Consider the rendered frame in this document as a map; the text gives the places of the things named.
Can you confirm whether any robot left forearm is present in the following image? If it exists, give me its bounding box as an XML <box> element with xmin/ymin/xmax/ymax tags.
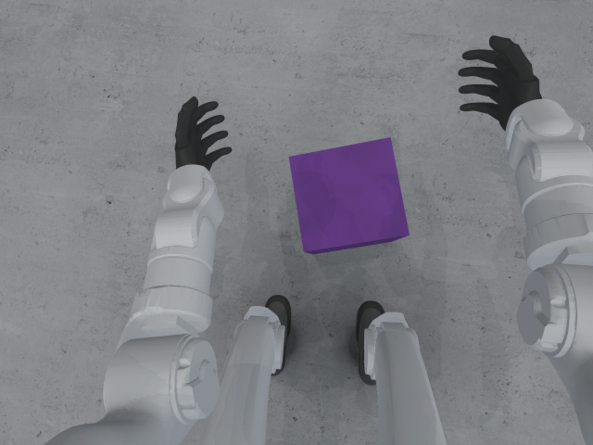
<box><xmin>103</xmin><ymin>164</ymin><xmax>224</xmax><ymax>409</ymax></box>

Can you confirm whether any robot right forearm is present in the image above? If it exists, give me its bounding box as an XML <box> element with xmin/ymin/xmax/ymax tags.
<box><xmin>504</xmin><ymin>99</ymin><xmax>593</xmax><ymax>271</ymax></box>

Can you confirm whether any robot right thigh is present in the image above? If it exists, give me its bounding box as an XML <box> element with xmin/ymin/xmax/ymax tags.
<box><xmin>364</xmin><ymin>322</ymin><xmax>447</xmax><ymax>445</ymax></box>

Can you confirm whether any robot left upper arm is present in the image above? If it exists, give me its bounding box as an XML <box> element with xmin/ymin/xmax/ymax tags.
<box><xmin>45</xmin><ymin>334</ymin><xmax>221</xmax><ymax>445</ymax></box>

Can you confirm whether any robot right hand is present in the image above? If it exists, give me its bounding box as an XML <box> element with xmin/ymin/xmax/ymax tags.
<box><xmin>458</xmin><ymin>35</ymin><xmax>543</xmax><ymax>131</ymax></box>

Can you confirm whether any carton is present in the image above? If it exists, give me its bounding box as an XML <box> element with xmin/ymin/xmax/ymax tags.
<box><xmin>289</xmin><ymin>137</ymin><xmax>410</xmax><ymax>254</ymax></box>

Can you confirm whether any robot left foot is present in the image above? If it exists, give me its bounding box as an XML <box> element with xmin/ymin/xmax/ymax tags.
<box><xmin>265</xmin><ymin>295</ymin><xmax>291</xmax><ymax>375</ymax></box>

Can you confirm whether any robot right upper arm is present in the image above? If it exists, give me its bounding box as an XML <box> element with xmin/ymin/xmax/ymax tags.
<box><xmin>516</xmin><ymin>263</ymin><xmax>593</xmax><ymax>445</ymax></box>

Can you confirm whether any robot left hand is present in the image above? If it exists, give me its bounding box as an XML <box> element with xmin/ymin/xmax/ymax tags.
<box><xmin>175</xmin><ymin>96</ymin><xmax>232</xmax><ymax>171</ymax></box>

